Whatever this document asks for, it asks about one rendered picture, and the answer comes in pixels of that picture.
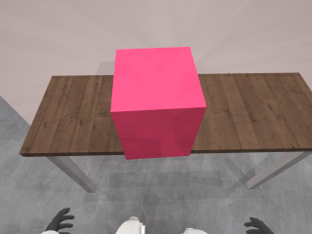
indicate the robot left thigh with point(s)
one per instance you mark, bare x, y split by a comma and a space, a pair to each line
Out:
131, 227

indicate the carton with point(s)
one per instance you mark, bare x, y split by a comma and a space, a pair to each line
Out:
157, 102

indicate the robot left shin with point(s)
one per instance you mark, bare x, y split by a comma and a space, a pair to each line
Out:
133, 218

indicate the left robot hand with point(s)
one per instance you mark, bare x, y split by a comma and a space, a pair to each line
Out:
56, 224

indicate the right robot hand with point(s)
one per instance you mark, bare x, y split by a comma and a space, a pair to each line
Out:
262, 228

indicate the table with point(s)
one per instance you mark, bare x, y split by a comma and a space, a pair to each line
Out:
246, 113

